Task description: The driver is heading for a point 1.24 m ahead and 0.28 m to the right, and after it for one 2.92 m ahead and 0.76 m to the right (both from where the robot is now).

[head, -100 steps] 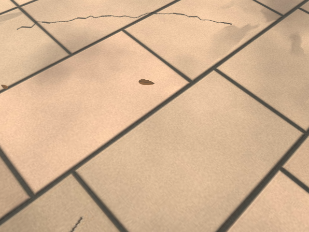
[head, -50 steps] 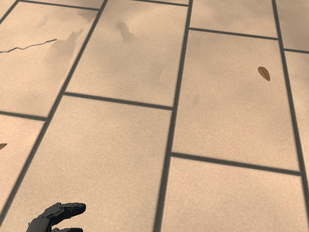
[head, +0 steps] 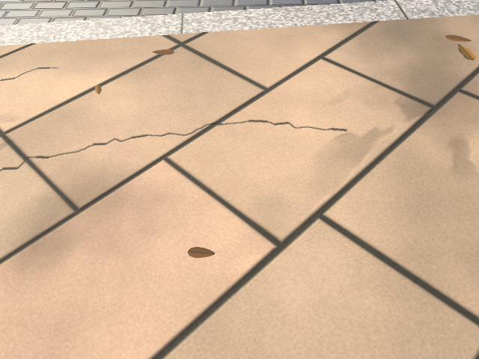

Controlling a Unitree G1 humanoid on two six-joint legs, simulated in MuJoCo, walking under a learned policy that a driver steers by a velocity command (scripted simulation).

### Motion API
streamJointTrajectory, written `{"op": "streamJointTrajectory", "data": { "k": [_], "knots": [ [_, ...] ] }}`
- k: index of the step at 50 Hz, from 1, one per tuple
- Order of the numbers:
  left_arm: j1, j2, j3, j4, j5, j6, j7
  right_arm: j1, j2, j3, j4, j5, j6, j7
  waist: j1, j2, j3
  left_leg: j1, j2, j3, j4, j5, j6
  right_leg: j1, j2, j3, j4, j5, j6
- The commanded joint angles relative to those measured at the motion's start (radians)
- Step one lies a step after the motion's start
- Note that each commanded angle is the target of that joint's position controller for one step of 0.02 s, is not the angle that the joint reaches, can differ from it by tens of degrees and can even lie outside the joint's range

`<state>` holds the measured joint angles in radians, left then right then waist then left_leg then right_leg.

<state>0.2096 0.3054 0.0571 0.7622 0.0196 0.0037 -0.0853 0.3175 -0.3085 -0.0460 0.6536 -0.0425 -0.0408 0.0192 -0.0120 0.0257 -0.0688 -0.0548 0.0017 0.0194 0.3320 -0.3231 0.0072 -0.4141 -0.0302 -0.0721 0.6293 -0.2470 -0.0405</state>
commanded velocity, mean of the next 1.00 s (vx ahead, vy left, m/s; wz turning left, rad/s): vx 0.95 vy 0.00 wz -0.29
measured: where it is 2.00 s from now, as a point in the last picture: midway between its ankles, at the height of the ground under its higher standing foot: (326, 97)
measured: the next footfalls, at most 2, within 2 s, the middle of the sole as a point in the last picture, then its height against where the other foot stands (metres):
right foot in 0.04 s outside the picture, level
left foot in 0.48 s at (283, 353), level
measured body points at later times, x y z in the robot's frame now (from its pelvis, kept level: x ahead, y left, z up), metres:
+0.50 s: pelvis +0.36 -0.10 -0.04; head +0.40 -0.13 +0.41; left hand +0.39 +0.21 -0.14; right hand +0.53 -0.40 -0.09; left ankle +0.54 -0.05 -0.75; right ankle +0.06 -0.09 -0.71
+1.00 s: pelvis +0.77 -0.32 -0.01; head +0.80 -0.34 +0.44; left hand +1.03 -0.15 -0.10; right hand +0.66 -0.58 -0.15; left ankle +0.66 -0.14 -0.63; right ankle +0.78 -0.44 -0.74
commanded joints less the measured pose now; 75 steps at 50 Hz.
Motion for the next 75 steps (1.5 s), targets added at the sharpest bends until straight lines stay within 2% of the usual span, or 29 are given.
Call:
{"op": "streamJointTrajectory", "data": {
  "k": [1, 2, 4, 6, 7, 12, 19, 23, 24, 25, 26, 29, 32, 37, 42, 44, 45, 46, 47, 48, 55, 62, 65, 66, 67, 68, 69, 71, 75],
  "knots": [
    [0.046, 0.102, 0.022, -0.039, 0.000, -0.023, 0.010, -0.098, -0.155, -0.048, -0.053, -0.006, -0.016, -0.013, 0.082, 0.021, 0.117, -0.187, 0.233, -0.063, -0.057, -0.177, 0.115, 0.174, 0.024, -0.039, -0.067, -0.048, -0.075],
    [0.250, 0.147, 0.042, 0.037, 0.009, -0.034, 0.023, -0.106, -0.115, -0.034, -0.054, -0.023, -0.015, -0.017, 0.158, -0.123, 0.060, -0.265, 0.145, 0.062, 0.290, 0.081, 0.096, 0.365, 0.047, 0.027, -0.116, -0.174, -0.094],
    [0.317, 0.273, 0.060, 0.019, -0.002, -0.042, 0.030, -0.184, -0.029, 0.003, -0.166, -0.016, -0.039, -0.007, 0.139, -0.470, 0.066, -0.841, -0.110, -0.029, 0.849, -0.154, 0.017, 0.583, -0.229, 0.948, -0.537, -0.635, -0.231],
    [0.210, 0.209, 0.057, -0.022, 0.000, -0.045, 0.040, -0.202, -0.118, -0.010, -0.118, -0.024, -0.059, 0.006, 0.104, -0.098, 0.074, -0.876, 0.029, -0.100, 0.915, 0.031, 0.017, 0.559, -0.230, 0.746, -0.432, -0.437, -0.235],
    [0.222, 0.194, 0.053, -0.011, -0.004, -0.049, 0.047, -0.189, -0.115, -0.008, -0.101, -0.025, -0.060, 0.010, 0.084, -0.034, 0.080, -0.820, 0.060, -0.093, 0.860, 0.068, 0.008, 0.503, -0.188, 0.649, -0.430, -0.351, -0.215],
    [0.285, 0.141, 0.037, 0.030, -0.022, -0.076, 0.067, -0.269, -0.073, 0.021, -0.106, -0.025, -0.009, 0.027, 0.070, -0.070, 0.161, -0.765, 0.063, -0.024, 0.676, 0.152, -0.054, 0.381, -0.068, 0.483, -0.497, 0.004, -0.210],
    [0.349, 0.155, 0.045, 0.086, -0.026, -0.077, 0.087, -0.518, -0.051, 0.050, -0.188, 0.004, -0.026, 0.030, 0.131, -0.127, 0.164, -0.605, -0.015, 0.019, 0.294, 0.329, -0.040, 0.402, -0.062, 0.475, -0.453, 0.578, -0.192],
    [0.243, 0.237, 0.059, 0.091, -0.015, -0.095, 0.085, -0.076, -0.161, -0.001, -0.057, 0.018, -0.033, -0.021, -0.104, -0.121, -0.088, 0.055, -0.076, 0.034, 0.236, 0.226, 0.033, 0.326, -0.049, 0.400, -0.033, 1.048, -0.103],
    [0.197, 0.207, 0.052, 0.090, 0.001, -0.107, 0.087, 0.152, -0.201, -0.028, 0.007, 0.010, -0.032, -0.047, -0.215, -0.106, -0.167, 0.287, 0.019, -0.033, 0.278, 0.102, 0.055, 0.188, -0.007, 0.374, 0.224, 0.909, -0.098],
    [0.230, 0.044, 0.016, 0.061, -0.005, -0.115, 0.087, 0.292, -0.270, -0.050, 0.038, -0.030, -0.040, -0.062, -0.199, 0.139, -0.279, 0.482, 0.273, -0.404, 0.206, -0.358, 0.114, -0.027, 0.104, 0.301, 0.633, 0.216, -0.086],
    [0.344, 0.014, -0.006, 0.032, -0.043, -0.112, 0.072, 0.185, -0.302, -0.057, 0.043, -0.026, -0.036, -0.043, -0.072, 0.384, -0.332, 0.482, 0.428, -0.986, -0.069, -0.494, 0.211, -0.214, 0.184, 0.260, 0.789, -0.188, -0.071],
    [0.089, 0.092, -0.002, 0.028, 0.020, -0.083, 0.058, -0.004, -0.077, -0.024, 0.056, -0.009, -0.041, -0.021, -0.049, -0.033, 0.033, 0.061, 0.289, -0.596, -0.077, -0.280, 0.210, -0.248, 0.028, 0.210, 0.708, -0.005, -0.079],
    [0.012, 0.030, -0.026, -0.032, 0.034, -0.063, 0.036, 0.072, -0.029, -0.002, 0.153, 0.005, -0.068, -0.016, 0.004, 0.047, 0.121, -0.078, 0.227, -0.432, -0.136, -0.103, 0.202, -0.265, 0.001, 0.242, 0.613, -0.058, -0.062],
    [-0.251, 0.032, -0.072, -0.168, 0.042, -0.076, 0.004, 0.062, -0.097, -0.021, 0.173, 0.029, -0.085, -0.013, 0.031, 0.015, 0.229, -0.282, 0.136, -0.239, -0.293, 0.102, 0.201, -0.168, -0.057, 0.099, 0.135, 0.165, 0.013],
    [-0.213, 0.100, -0.048, -0.139, 0.027, -0.081, 0.028, 0.148, -0.204, -0.045, 0.210, 0.049, -0.085, 0.001, 0.046, 0.001, 0.102, -0.130, 0.156, -0.177, -0.138, 0.759, 0.157, 0.192, 0.048, 0.023, -0.029, 0.210, -0.008],
    [0.090, 0.158, -0.011, -0.052, 0.041, -0.086, 0.065, 0.149, -0.222, -0.049, 0.223, 0.041, -0.073, -0.003, 0.196, 0.013, -0.078, -0.224, 0.092, -0.147, 0.340, 0.790, 0.121, 0.565, 0.039, 0.044, -0.046, 0.092, -0.021],
    [0.262, 0.243, 0.019, -0.032, 0.064, -0.091, 0.090, 0.140, -0.128, -0.028, 0.202, 0.035, -0.074, -0.004, 0.249, -0.087, -0.190, -0.399, 0.020, -0.110, 0.694, 0.423, 0.110, 0.757, -0.189, 0.278, -0.079, -0.235, -0.035],
    [0.270, 0.298, 0.030, -0.039, 0.087, -0.088, 0.095, 0.231, 0.023, 0.002, 0.157, 0.074, -0.067, -0.011, 0.153, -0.288, -0.302, -0.611, -0.044, -0.105, 1.014, -0.155, 0.102, 0.836, -0.468, 0.763, -0.273, -0.537, -0.088],
    [0.193, 0.245, 0.029, -0.041, 0.051, -0.080, 0.093, 0.152, -0.069, -0.014, 0.140, 0.067, -0.054, -0.016, 0.138, -0.226, -0.219, -0.696, -0.007, -0.113, 1.076, -0.051, 0.113, 0.723, -0.432, 0.861, -0.388, -0.571, -0.101],
    [0.103, 0.157, 0.012, -0.044, 0.040, -0.084, 0.091, 0.079, -0.084, -0.019, 0.137, 0.056, -0.043, -0.012, 0.106, -0.146, -0.063, -0.728, 0.047, -0.104, 1.036, 0.042, 0.111, 0.595, -0.381, 0.659, -0.369, -0.431, -0.094],
    [0.117, 0.010, -0.018, 0.062, -0.004, -0.133, 0.075, -0.119, 0.026, 0.000, 0.060, 0.014, 0.034, 0.045, -0.001, -0.110, 0.149, -0.742, 0.135, -0.038, 0.895, 0.173, 0.080, 0.338, -0.234, 0.042, -0.460, 0.293, -0.022],
    [0.156, 0.137, 0.006, 0.085, 0.003, -0.132, 0.104, -0.276, -0.028, 0.021, -0.006, 0.018, 0.025, 0.078, -0.050, -0.069, 0.163, -0.453, -0.024, 0.195, 0.427, 0.368, 0.161, 0.412, -0.177, -0.226, -0.397, 1.082, 0.022],
    [0.083, 0.227, 0.031, 0.038, 0.016, -0.079, 0.122, 0.153, -0.141, -0.030, 0.118, 0.021, 0.024, 0.050, -0.274, -0.119, -0.075, 0.034, -0.106, 0.133, 0.413, 0.217, 0.231, 0.356, -0.226, -0.177, 0.194, 1.300, 0.008],
    [0.075, 0.207, 0.032, 0.038, 0.025, -0.070, 0.109, 0.266, -0.185, -0.060, 0.167, 0.027, 0.028, 0.023, -0.291, -0.036, -0.107, 0.243, -0.091, 0.041, 0.354, 0.143, 0.263, 0.176, -0.147, -0.166, 0.552, 0.776, 0.015],
    [0.062, 0.058, -0.006, 0.003, 0.037, -0.080, 0.090, 0.176, -0.262, -0.081, 0.162, 0.045, 0.041, 0.000, -0.181, 0.211, -0.001, 0.265, 0.046, -0.212, 0.332, 0.216, 0.302, -0.132, 0.038, -0.143, 0.955, -0.199, 0.042],
    [0.127, 0.078, -0.013, -0.125, 0.009, -0.103, 0.089, 0.125, -0.362, -0.099, 0.108, 0.013, 0.051, 0.000, -0.092, 0.256, -0.213, 0.533, 0.223, -0.734, 0.114, 0.072, 0.510, -0.438, 0.084, 0.081, 1.119, -0.268, 0.069],
    [0.041, 0.120, -0.018, -0.133, 0.022, -0.128, 0.091, 0.118, -0.310, -0.099, 0.089, 0.018, 0.052, -0.010, -0.121, 0.047, -0.158, 0.460, 0.261, -0.858, -0.063, -0.121, 0.474, -0.503, 0.022, 0.167, 1.029, -0.181, 0.056],
    [0.027, 0.115, -0.025, -0.105, 0.028, -0.127, 0.093, 0.037, -0.199, -0.071, 0.113, 0.019, 0.029, -0.023, -0.009, -0.133, 0.071, 0.111, 0.212, -0.678, -0.105, -0.033, 0.387, -0.397, -0.065, 0.151, 0.822, -0.098, 0.056],
    [0.031, 0.045, -0.048, -0.085, 0.041, -0.053, 0.068, 0.007, -0.108, -0.028, 0.137, 0.028, -0.051, -0.021, 0.062, -0.116, 0.160, -0.264, 0.094, -0.349, -0.169, 0.226, 0.317, -0.182, -0.154, 0.102, 0.538, -0.047, 0.082]
  ]
}}
Keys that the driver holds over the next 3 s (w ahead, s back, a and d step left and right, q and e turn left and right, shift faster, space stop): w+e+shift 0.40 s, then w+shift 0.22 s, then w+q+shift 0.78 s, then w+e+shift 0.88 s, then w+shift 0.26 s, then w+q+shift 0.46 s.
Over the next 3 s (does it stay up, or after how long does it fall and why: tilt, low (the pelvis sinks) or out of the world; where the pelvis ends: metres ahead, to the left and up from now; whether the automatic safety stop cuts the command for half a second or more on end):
stays up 2.60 -0.77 -0.03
